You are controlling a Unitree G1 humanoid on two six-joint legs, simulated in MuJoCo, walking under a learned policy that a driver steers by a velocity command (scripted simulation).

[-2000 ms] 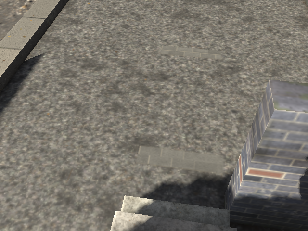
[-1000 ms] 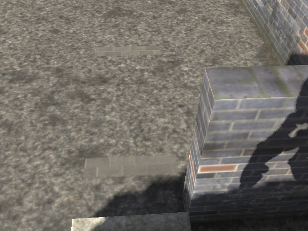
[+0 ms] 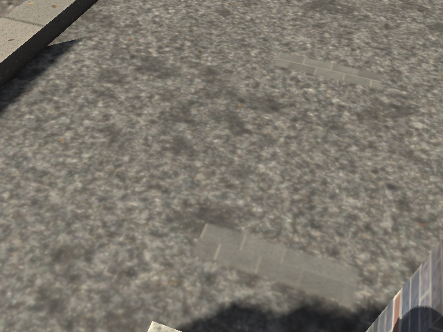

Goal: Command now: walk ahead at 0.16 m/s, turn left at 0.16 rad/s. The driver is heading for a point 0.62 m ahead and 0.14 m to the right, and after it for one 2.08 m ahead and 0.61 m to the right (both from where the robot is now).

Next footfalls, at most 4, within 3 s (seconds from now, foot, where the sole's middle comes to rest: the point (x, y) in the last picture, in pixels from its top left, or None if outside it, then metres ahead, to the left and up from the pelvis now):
0.36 right None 0.20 -0.18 -0.99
0.88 left None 0.30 0.03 -0.99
1.24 right None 0.45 -0.22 -1.21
1.62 left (248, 324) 0.78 -0.15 -1.42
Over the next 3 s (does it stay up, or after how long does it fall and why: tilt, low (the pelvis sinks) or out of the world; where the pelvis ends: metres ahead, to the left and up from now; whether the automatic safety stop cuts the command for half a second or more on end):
stays up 0.85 -0.30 -0.66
